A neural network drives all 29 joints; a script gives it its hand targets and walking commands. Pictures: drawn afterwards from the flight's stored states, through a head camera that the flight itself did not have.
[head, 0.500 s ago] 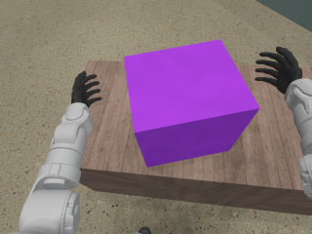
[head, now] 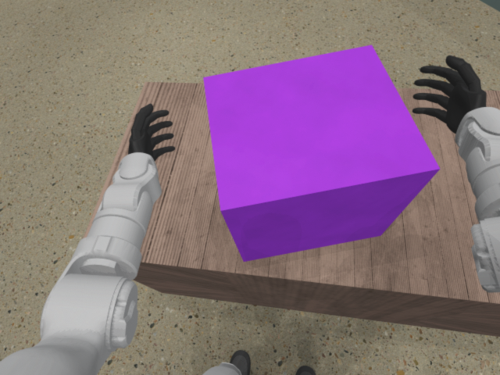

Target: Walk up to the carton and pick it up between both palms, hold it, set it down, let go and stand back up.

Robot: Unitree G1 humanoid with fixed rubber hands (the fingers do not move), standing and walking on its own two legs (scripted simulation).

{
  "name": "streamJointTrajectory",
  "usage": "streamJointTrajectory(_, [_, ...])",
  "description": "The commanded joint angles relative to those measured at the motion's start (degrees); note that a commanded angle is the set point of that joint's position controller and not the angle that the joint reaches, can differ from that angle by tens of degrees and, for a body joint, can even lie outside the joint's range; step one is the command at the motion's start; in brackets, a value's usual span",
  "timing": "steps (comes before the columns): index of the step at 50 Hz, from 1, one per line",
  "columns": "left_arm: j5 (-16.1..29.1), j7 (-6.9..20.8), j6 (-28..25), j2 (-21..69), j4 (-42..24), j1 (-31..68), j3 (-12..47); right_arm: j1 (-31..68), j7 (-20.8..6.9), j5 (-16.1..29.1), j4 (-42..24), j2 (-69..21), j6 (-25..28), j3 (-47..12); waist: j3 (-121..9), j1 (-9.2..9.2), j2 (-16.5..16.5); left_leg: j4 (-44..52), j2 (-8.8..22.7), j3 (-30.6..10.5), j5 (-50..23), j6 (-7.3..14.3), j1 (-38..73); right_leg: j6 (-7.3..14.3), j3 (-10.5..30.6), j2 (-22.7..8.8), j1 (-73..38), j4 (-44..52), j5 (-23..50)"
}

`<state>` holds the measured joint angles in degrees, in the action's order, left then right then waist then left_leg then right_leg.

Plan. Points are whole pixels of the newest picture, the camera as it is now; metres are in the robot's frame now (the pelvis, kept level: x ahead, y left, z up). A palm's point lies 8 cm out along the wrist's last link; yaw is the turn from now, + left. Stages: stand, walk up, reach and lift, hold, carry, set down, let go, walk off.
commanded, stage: reach and lift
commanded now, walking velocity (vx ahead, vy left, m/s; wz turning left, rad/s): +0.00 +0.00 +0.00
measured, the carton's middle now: (301, 164) +0.49 +0.03 -0.07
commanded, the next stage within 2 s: none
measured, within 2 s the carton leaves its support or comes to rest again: neither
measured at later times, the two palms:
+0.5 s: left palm (162, 185) +0.38 +0.26 -0.02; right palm (434, 148) +0.52 -0.18 +0.00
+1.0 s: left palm (184, 189) +0.39 +0.23 -0.04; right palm (427, 154) +0.52 -0.18 -0.02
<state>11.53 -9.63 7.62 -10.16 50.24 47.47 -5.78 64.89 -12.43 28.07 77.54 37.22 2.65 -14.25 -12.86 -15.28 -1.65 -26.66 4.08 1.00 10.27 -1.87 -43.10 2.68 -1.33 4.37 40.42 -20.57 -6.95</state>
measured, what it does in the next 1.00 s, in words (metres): stands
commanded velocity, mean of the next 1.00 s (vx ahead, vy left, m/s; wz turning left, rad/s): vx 0.00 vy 0.00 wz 0.00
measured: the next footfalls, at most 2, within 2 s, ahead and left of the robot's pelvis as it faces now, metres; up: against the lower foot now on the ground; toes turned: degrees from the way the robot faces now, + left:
none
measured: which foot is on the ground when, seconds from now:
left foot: down 0.00-1.00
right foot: down 0.00-1.00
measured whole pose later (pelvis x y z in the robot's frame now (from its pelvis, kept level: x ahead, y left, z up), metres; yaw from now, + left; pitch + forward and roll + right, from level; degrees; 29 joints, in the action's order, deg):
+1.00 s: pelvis -0.01 +0.00 -0.04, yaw +0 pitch +37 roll -1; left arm 11.7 -8.0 -15.4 -3.7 69.1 50.2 -9.3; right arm 66.3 -10.6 24.5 88.3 30.7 18.5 -13.9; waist -17.8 -14.5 0.1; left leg -41.8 3.7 1.7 16.0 -1.6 -62.6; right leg 2.4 -0.9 3.6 62.3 -40.1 -14.7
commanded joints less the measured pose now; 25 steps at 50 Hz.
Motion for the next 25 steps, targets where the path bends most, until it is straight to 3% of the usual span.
streamJointTrajectory(1, [-0.15, -0.29, -7.31, -10.0, -6.77, 21.41, -0.93, 27.17, 0.23, 0.31, -6.81, 10.1, 6.02, 1.52, -39.48, 1.48, 12.45, -1.52, -1.52, 2.46, -22.35, -1.69, 3.7, -3.48, 1.41, 0.52, -36.03, -9.06, 31.68])
streamJointTrajectory(2, [0.15, -0.22, -8.68, -11.07, -7.2, 22.98, -0.81, 27.47, 0.5, -0.01, -6.84, 10.39, 6.64, 2.17, -42.48, 1.43, 12.38, -2.26, -1.87, 2.94, -23.72, -1.89, 4.69, -3.51, 1.28, 0.33, -35.82, -9.12, 32.13])
streamJointTrajectory(3, [-0.23, -0.14, -9.98, -10.38, -2.67, 20.47, -1.32, 25.75, 0.54, -0.42, -3.66, 9.5, 7.33, 1.76, -40.78, 1.29, 12.51, -2.58, -1.65, 3.34, -23.2, -2.06, 3.13, -3.51, 1.55, 0.21, -34.11, -9.91, 31.67])
streamJointTrajectory(4, [-0.03, -0.17, -11.2, -11.2, -5.71, 22.92, -1.52, 28.49, 0.73, -0.09, -7.15, 9.13, 8.35, 1.97, -43.92, 0.58, 12.97, -2.9, -1.73, 3.57, -23.17, -1.98, 2.6, -3.68, 2.07, -0.03, -34.88, -10.59, 33.66])
streamJointTrajectory(5, [-0.26, 0.02, -12.72, -9.76, -1.67, 21.83, -0.98, 27.06, 0.69, 0.04, -2.78, 6.67, 8.59, 0.76, -41.54, 0.39, 13.59, -2.63, -1.93, 3.86, -21.98, -1.55, 0.27, -3.87, 2.41, -0.03, -35.04, -10.88, 31.73])
streamJointTrajectory(6, [0.15, -0.2, -13.79, -11.8, -3.05, 21.9, -1.34, 27.74, 0.6, 0.42, -5.96, 9.72, 9.95, 1.53, -45.66, 0.42, 12.01, -3.52, -2.38, 4.11, -23.69, -2.03, 1.98, -4.08, 2.05, -0.08, -33.87, -10.79, 31.78])
streamJointTrajectory(8, [0.3, -0.34, -15.33, -11.16, -1.66, 24.02, -0.17, 27.97, 0.68, 0.81, -2.72, 8.57, 10.54, 2.05, -45.58, 1.01, 10.15, -4.63, -1.99, 3.41, -22.95, -2.21, 2.68, -4.0, 1.34, -0.01, -31.41, -11.44, 28.09])
streamJointTrajectory(9, [0.65, -0.28, -16.41, -11.42, 1.25, 22.2, -0.72, 26.7, 0.83, -0.05, -3.01, 8.84, 11.54, 2.2, -46.41, 0.52, 11.26, -5.08, -1.82, 3.65, -22.55, -2.0, 1.95, -3.85, 1.35, 0.01, -29.46, -11.26, 26.58])
streamJointTrajectory(12, [1.88, 0.09, -18.88, -9.6, 1.19, 24.38, 0.23, 28.8, 1.1, -0.55, -3.9, 6.69, 13.03, 2.0, -49.12, 1.05, 13.98, -6.24, -1.81, 3.47, -21.6, -1.55, -0.34, -3.7, 1.95, -0.41, -28.68, -13.0, 26.77])
streamJointTrajectory(13, [1.8, 0.18, -19.49, -9.99, 3.93, 23.4, 0.64, 26.16, 0.88, -0.13, -1.13, 6.85, 13.15, 1.73, -48.45, 1.57, 12.26, -6.16, -2.09, 3.9, -22.25, -1.9, -0.46, -3.8, 1.6, -0.53, -28.72, -13.1, 26.9])
streamJointTrajectory(14, [2.61, 0.38, -19.98, -9.41, 3.7, 23.67, 1.04, 27.93, 0.9, -0.23, -2.09, 7.42, 13.79, 1.48, -50.24, 1.91, 13.12, -7.48, -1.99, 3.9, -23.42, -2.16, -1.84, -3.94, 0.97, -0.59, -29.16, -14.27, 28.77])
streamJointTrajectory(15, [2.16, 0.4, -20.58, -9.91, 4.27, 22.88, 0.06, 26.19, 0.71, 0.41, -0.18, 6.31, 14.13, 0.7, -49.68, 0.72, 11.7, -7.74, -2.36, 4.04, -23.98, -2.17, -0.75, -4.55, 0.97, -0.32, -26.77, -14.27, 27.54])
streamJointTrajectory(16, [3.01, 0.54, -20.69, -9.89, 4.62, 24.58, 1.07, 27.03, 0.53, 0.58, 0.46, 6.86, 14.22, 1.57, -49.59, 1.73, 11.67, -7.61, -2.26, 3.34, -22.64, -1.97, 0.06, -4.17, 0.79, -0.53, -24.75, -14.12, 24.38])
streamJointTrajectory(18, [3.04, 0.7, -21.48, -9.09, 7.11, 24.37, 2.54, 26.48, 0.33, 0.42, 2.36, 6.56, 14.66, 0.82, -47.48, 1.8, 11.07, -9.39, -2.13, 3.24, -22.69, -2.17, 1.03, -3.9, 0.25, -0.58, -21.74, -14.78, 22.33])
streamJointTrajectory(19, [2.43, 0.68, -21.7, -9.47, 9.1, 23.38, 0.71, 26.62, 0.26, -0.37, 2.81, 5.8, 14.84, 0.39, -46.7, 0.8, 12.07, -9.1, -1.99, 3.59, -22.47, -2.09, -0.07, -3.93, 0.39, -0.52, -20.56, -14.68, 20.91])
streamJointTrajectory(20, [3.1, 0.87, -22.16, -8.4, 9.38, 23.32, 1.12, 26.06, 0.19, -0.7, 4.08, 5.17, 15.14, 0.4, -44.95, 1.4, 12.44, -9.25, -2.36, 3.3, -22.42, -2.05, -0.24, -4.11, -0.11, -0.43, -18.98, -15.04, 19.64])
streamJointTrajectory(21, [3.09, 1.15, -22.85, -8.16, 7.09, 23.11, 1.04, 26.84, 0.31, -0.69, 1.76, 3.92, 16.03, 0.1, -47.0, 0.93, 14.42, -9.86, -2.18, 3.15, -23.78, -1.88, -0.13, -4.04, 0.31, -0.09, -20.52, -15.65, 21.68])
streamJointTrajectory(22, [3.89, 1.05, -23.39, -9.78, 5.66, 23.84, 0.22, 28.25, 0.61, -0.33, -1.88, 6.67, 17.09, 0.97, -52.49, 1.19, 14.13, -10.84, -2.53, 3.43, -24.56, -1.95, -0.48, -4.42, 0.48, -0.43, -22.03, -16.88, 26.27])
streamJointTrajectory(24, [3.73, 1.11, -23.42, -9.15, 10.31, 23.31, 0.79, 28.34, 1.05, 0.35, 1.43, 6.12, 17.32, 0.03, -51.22, 1.11, 13.26, -11.82, -3.26, 3.75, -21.62, -2.08, -6.15, -4.64, 1.84, -0.6, -23.38, -18.62, 26.75])
streamJointTrajectory(25, [3.96, 1.31, -23.85, -9.16, 9.0, 23.76, 0.61, 28.08, 1.11, 0.02, 0.81, 5.01, 17.22, 0.39, -52.02, 1.69, 14.91, -12.36, -3.68, 3.94, -22.04, -1.73, -5.71, -4.83, 1.62, -0.68, -22.82, -18.82, 25.88])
